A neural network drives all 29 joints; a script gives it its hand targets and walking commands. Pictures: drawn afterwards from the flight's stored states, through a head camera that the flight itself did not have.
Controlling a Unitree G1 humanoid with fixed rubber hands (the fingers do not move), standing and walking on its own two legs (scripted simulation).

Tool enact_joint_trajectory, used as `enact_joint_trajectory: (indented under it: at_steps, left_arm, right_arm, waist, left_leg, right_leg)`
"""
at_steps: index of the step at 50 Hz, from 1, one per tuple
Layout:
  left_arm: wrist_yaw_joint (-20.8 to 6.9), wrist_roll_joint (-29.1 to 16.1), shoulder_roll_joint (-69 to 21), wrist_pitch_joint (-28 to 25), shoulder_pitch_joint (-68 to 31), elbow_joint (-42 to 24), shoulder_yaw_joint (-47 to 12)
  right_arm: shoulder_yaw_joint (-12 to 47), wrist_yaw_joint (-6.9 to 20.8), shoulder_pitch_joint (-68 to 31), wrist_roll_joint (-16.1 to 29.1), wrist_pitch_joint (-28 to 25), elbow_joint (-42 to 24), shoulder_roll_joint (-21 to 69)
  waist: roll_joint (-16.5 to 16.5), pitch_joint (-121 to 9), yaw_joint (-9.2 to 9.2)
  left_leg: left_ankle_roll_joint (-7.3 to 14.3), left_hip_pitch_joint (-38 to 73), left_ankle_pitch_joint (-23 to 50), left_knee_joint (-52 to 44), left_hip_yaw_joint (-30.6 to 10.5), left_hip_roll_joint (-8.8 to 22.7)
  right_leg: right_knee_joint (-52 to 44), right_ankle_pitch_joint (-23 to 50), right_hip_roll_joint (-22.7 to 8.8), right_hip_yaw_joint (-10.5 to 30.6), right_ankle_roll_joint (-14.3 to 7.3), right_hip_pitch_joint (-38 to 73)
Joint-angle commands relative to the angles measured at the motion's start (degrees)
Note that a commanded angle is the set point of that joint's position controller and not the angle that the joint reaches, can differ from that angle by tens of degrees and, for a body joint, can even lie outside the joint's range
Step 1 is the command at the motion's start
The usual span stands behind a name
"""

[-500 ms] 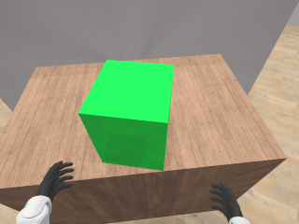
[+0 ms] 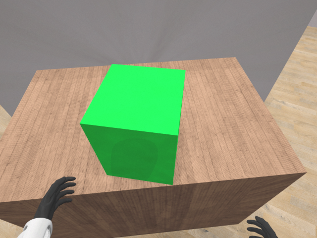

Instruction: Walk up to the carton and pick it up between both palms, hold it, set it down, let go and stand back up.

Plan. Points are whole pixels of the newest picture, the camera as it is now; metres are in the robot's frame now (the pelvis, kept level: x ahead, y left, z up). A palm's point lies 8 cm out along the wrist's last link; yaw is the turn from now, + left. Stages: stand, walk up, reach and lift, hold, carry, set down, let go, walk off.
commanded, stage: stand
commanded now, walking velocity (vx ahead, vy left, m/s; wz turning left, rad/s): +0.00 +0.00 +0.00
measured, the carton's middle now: (143, 126) +0.40 +0.04 +0.05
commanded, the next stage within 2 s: none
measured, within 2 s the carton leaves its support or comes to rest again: neither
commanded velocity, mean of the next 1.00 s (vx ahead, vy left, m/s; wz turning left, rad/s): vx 0.00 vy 0.00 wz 0.00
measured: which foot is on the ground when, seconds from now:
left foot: down 0.00-1.00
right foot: down 0.00-1.00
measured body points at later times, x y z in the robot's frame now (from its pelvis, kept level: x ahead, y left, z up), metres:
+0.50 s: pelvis +0.01 +0.00 +0.00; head +0.02 -0.02 +0.45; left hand +0.21 +0.26 -0.01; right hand +0.15 -0.28 -0.10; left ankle +0.01 +0.12 -0.74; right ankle -0.01 -0.13 -0.74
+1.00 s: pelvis +0.01 +0.00 +0.00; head +0.01 -0.02 +0.45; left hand +0.21 +0.26 -0.01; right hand +0.14 -0.29 -0.11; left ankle +0.01 +0.12 -0.74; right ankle -0.01 -0.13 -0.74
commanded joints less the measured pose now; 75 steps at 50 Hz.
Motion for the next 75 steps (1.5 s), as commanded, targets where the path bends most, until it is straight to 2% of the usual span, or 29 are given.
enact_joint_trajectory:
  at_steps: [1, 7, 8, 10, 12, 20, 21, 24, 26, 28, 33, 34, 36, 37, 40, 42, 43, 49, 50, 51, 55, 56, 58, 61, 63, 66, 67, 70, 75]
  left_arm:
    - [3.55, 5.97, 13.69, 1.18, -2.36, 2.32, 1.74]
    - [4.53, 6.46, 15.13, 1.48, -3.66, 1.86, 2.37]
    - [4.3, 6.26, 14.08, 1.28, -3.26, 2.29, 2.27]
    - [4.1, 6.73, 15.15, 1.22, -2.96, 3.23, 2.53]
    - [4.39, 6.66, 14.65, 1.41, -1.59, 3.18, 2.86]
    - [3.93, 5.84, 14.36, 1.45, -0.3, 4.24, 2.12]
    - [4.11, 6.03, 14.61, 1.23, -0.86, 4.32, 2.03]
    - [4.35, 6.05, 15.07, 1.23, -0.5, 5.03, 2.89]
    - [4.02, 6.11, 14.22, 1.43, -2.47, 4.27, 2.36]
    - [4.34, 6.25, 13.7, 0.99, -3.18, 4.01, 1.92]
    - [4.33, 6.3, 14.47, 0.71, -3.31, 4.47, 1.94]
    - [4.53, 6.23, 14.56, 1.17, -2.88, 4.02, 1.79]
    - [4.08, 6.27, 14.7, 1.24, -3.64, 4.71, 1.32]
    - [3.65, 5.72, 14.75, 1.26, -2.06, 4.48, 2.44]
    - [3.97, 6.1, 15.75, 1.26, -1.73, 5.37, 2.44]
    - [3.99, 5.96, 15.3, 1.01, -1.52, 5.2, 2.46]
    - [4.53, 6.28, 16.53, 0.73, -1.72, 4.43, 2.51]
    - [4.62, 5.89, 14.81, 1.14, -3.51, 4.55, 1.82]
    - [4.58, 5.72, 15.39, 0.97, -1.25, 5.07, 1.77]
    - [4.32, 5.09, 14.8, 0.91, -1.27, 5.14, 1.35]
    - [4.13, 6.33, 16.0, 1.24, -2.39, 4.73, 1.91]
    - [4.07, 5.42, 14.37, 0.88, -2.1, 4.96, 1.79]
    - [4.34, 6.09, 15.94, 0.83, -2.72, 5.45, 2.09]
    - [4.1, 6.33, 14.85, 0.74, -4.57, 4.89, 1.86]
    - [4.41, 4.92, 15.59, 1.19, -1.29, 5.27, 1.95]
    - [4.54, 5.9, 15.21, 0.74, -0.6, 6.47, 1.63]
    - [4.34, 5.75, 15.1, 0.98, -2.45, 5.95, 1.82]
    - [5.01, 6.29, 15.47, 1.23, -3.62, 4.95, 1.8]
    - [4.54, 5.81, 15.3, 0.87, -0.9, 6.07, 1.47]
  right_arm:
    - [-2.23, 0.46, -5.14, -4.84, -1.55, -0.91, -12.74]
    - [-1.88, 0.78, -4.26, -5.01, -0.15, 0.72, -11.79]
    - [-2.47, 0.26, -3.27, -5.02, -0.29, 0.68, -13.02]
    - [-2.58, 0.35, -5.4, -5.13, 0.0, -1.05, -11.62]
    - [-2.05, 0.56, -3.18, -4.98, -0.21, 0.6, -12.41]
    - [-1.93, 0.61, -8.7, -4.92, -0.81, -0.33, -12.66]
    - [-2.32, 0.43, -5.66, -4.43, -0.41, -0.03, -12.23]
    - [-2.34, 0.74, -7.65, -4.97, -0.94, 1.6, -13.27]
    - [-3.46, 0.3, -6.48, -5.18, -1.07, 1.52, -15.88]
    - [-3.0, 0.48, -5.66, -4.98, -0.86, 0.55, -13.85]
    - [-2.08, 0.49, -7.57, -5.57, -0.53, 0.81, -11.85]
    - [-2.47, 0.06, -6.36, -4.54, -1.07, 1.19, -13.31]
    - [-2.34, 0.14, -7.17, -5.09, -0.91, 0.31, -12.46]
    - [-2.44, 0.47, -8.25, -5.04, -1.22, -0.06, -14.04]
    - [-2.45, 0.71, -5.28, -4.54, -0.95, 1.53, -12.65]
    - [-3.09, 0.21, -5.94, -5.18, -0.77, 1.63, -14.86]
    - [-3.14, 0.75, -7.39, -4.3, -0.7, 1.23, -13.56]
    - [-3.52, -0.17, -5.31, -5.07, -0.18, 2.09, -14.41]
    - [-3.14, 0.23, -6.93, -4.69, -0.18, 0.98, -14.33]
    - [-3.23, -0.24, -5.76, -4.51, -0.31, 0.8, -13.11]
    - [-3.23, 0.59, -6.77, -5.08, -0.5, 1.43, -12.94]
    - [-2.69, 0.17, -5.83, -5.29, -0.58, 1.21, -13.41]
    - [-2.91, 0.53, -7.73, -4.94, -0.96, -0.01, -13.01]
    - [-2.83, 0.41, -4.07, -4.38, -0.68, 2.23, -12.81]
    - [-2.51, -0.01, -6.09, -5.37, -0.31, 1.28, -13.11]
    - [-2.26, -0.07, -4.79, -3.83, -0.42, 1.31, -13.42]
    - [-2.23, -0.19, -6.75, -4.7, -0.74, 1.52, -12.97]
    - [-2.29, 0.17, -6.47, -4.46, -0.58, 1.23, -12.01]
    - [-2.23, -0.03, -7.45, -4.6, -0.37, 0.15, -13.52]
  waist:
    - [-9.25, -3.85, 1.47]
    - [-10.44, -5.26, 0.16]
    - [-6.96, -3.27, 0.6]
    - [-13.29, -5.45, -0.08]
    - [-8.28, -2.11, -0.44]
    - [-8.07, -3.24, 2.02]
    - [-12.63, -4.09, 0.67]
    - [-9.67, -3.4, 2.37]
    - [-8.04, -3.2, 0.41]
    - [-13.61, -2.53, 0.52]
    - [-6.52, -5.61, 0.41]
    - [-10.52, -5.53, 0.1]
    - [-7.46, -2.95, -0.73]
    - [-8.46, -3.98, 2.22]
    - [-13.42, -2.04, 0.58]
    - [-7.91, -5.16, 1.39]
    - [-12.42, -4.23, 2.07]
    - [-8.97, -7.77, 0.29]
    - [-13.45, -5.32, 1.08]
    - [-9.29, -4.62, -0.24]
    - [-14.1, -1.78, 0.27]
    - [-9.04, -2.34, 1.23]
    - [-8.73, -4.38, 0.63]
    - [-14.85, -1.87, -0.59]
    - [-8.96, -4.7, 1.08]
    - [-12.69, -5.48, 0.97]
    - [-8.11, -3.55, 0.72]
    - [-13.06, -2.84, 0.3]
    - [-12.33, -3.55, 1.28]
  left_leg:
    - [2.89, 0.16, 0.64, -1.7, -4.22, 3.55]
    - [2.64, 1.33, 6.07, -0.97, -2.75, 3.18]
    - [3.26, -0.12, 7.66, -0.67, -3.26, 3.02]
    - [3.24, 2.42, 4.79, -0.07, -2.51, 3.3]
    - [3.05, 1.04, 3.63, -2.03, -3.24, 3.19]
    - [3.54, 0.96, 2.45, -2.13, -4.12, 3.64]
    - [3.4, 1.42, 2.67, -2.5, -3.35, 4.14]
    - [3.2, 1.38, 3.74, -3.11, -4.11, 3.81]
    - [3.24, 0.94, 3.37, -1.93, -3.82, 3.68]
    - [4.11, 1.33, 5.18, -1.2, -3.82, 4.14]
    - [3.89, 3.54, 7.95, -2.1, -3.63, 4.01]
    - [4.01, 2.8, 7.25, -1.55, -4.61, 4.52]
    - [3.99, 1.81, 6.72, -2.35, -3.54, 4.06]
    - [4.21, 1.89, 4.97, -2.61, -4.43, 3.92]
    - [3.39, 1.37, 4.08, -2.54, -4.08, 3.97]
    - [3.28, 3.33, 4.97, -1.58, -3.58, 3.33]
    - [3.25, 2.27, 6.06, -2.96, -3.76, 3.91]
    - [3.9, 3.55, 10.26, -0.77, -3.66, 4.32]
    - [3.47, 3.32, 10.18, -2.05, -3.58, 4.46]
    - [4.64, 2.45, 8.9, 0.37, -3.13, 4.18]
    - [3.18, 2.88, 1.68, -2.05, -4.04, 3.64]
    - [3.55, 1.63, 2.21, -2.11, -3.51, 3.91]
    - [2.98, 1.77, 2.27, -2.45, -3.88, 3.0]
    - [3.77, 0.86, 6.33, -1.75, -4.61, 4.1]
    - [4.11, 1.46, 8.53, -2.09, -4.74, 4.41]
    - [3.72, 2.33, 9.17, -1.88, -3.86, 4.1]
    - [3.67, 2.61, 8.29, -2.48, -3.53, 3.64]
    - [3.69, 3.33, 8.74, -1.56, -4.59, 5.19]
    - [3.29, 0.73, 4.58, -1.58, -3.72, 3.74]
  right_leg:
    - [0.81, 2.63, -3.73, 5.45, -2.9, -2.05]
    - [1.09, 7.34, -3.44, 3.27, -1.89, -0.93]
    - [1.65, 8.42, -3.42, 4.05, -2.28, -0.88]
    - [0.19, 6.38, -3.63, 4.01, -1.9, -0.24]
    - [0.54, 5.89, -4.31, 5.42, -2.88, -1.87]
    - [0.4, 2.2, -3.92, 4.56, -2.86, -1.97]
    - [1.07, 3.47, -3.87, 3.96, -2.77, -0.6]
    - [1.01, 3.43, -3.86, 4.08, -2.19, -0.99]
    - [0.78, 3.05, -4.11, 4.76, -2.89, -1.02]
    - [0.65, 6.71, -4.73, 5.66, -3.4, -0.95]
    - [1.99, 7.48, -4.31, 4.78, -2.97, -0.37]
    - [1.69, 8.51, -3.76, 3.97, -3.54, 0.45]
    - [1.63, 6.34, -4.58, 5.04, -3.7, -1.5]
    - [1.29, 3.2, -3.67, 4.4, -3.43, -0.86]
    - [0.18, 4.98, -3.81, 3.84, -2.82, -1.9]
    - [1.05, 7.06, -3.97, 4.73, -3.22, 0.0]
    - [2.25, 8.95, -3.58, 3.28, -3.11, -0.38]
    - [1.81, 9.31, -4.23, 3.97, -2.83, 2.26]
    - [1.95, 9.42, -4.19, 4.11, -3.11, 0.76]
    - [1.54, 9.91, -4.96, 5.0, -3.97, 0.1]
    - [-1.27, 1.29, -3.6, 3.78, -2.89, -3.17]
    - [-0.96, 2.07, -5.04, 5.47, -3.22, -1.81]
    - [-0.18, 2.75, -3.37, 5.01, -3.05, -0.65]
    - [0.06, 5.63, -4.12, 3.67, -3.13, -0.91]
    - [1.46, 9.45, -4.96, 4.9, -3.68, 1.77]
    - [1.41, 10.83, -4.16, 3.66, -3.26, 2.99]
    - [0.79, 9.66, -4.5, 4.68, -2.87, 0.46]
    - [0.25, 10.23, -4.54, 4.82, -3.12, -0.22]
    - [-0.28, 7.0, -4.54, 4.8, -3.78, 1.04]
